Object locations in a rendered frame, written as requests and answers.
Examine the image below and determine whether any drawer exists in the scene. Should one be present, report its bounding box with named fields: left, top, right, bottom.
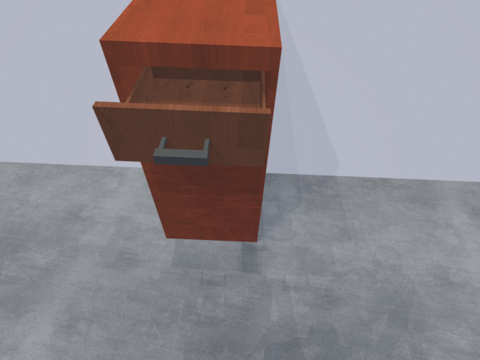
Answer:
left=92, top=66, right=271, bottom=167

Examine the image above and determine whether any cabinet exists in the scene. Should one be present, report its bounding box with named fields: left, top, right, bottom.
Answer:
left=99, top=0, right=282, bottom=242

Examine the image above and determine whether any handle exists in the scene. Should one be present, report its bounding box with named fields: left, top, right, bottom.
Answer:
left=153, top=137, right=210, bottom=167

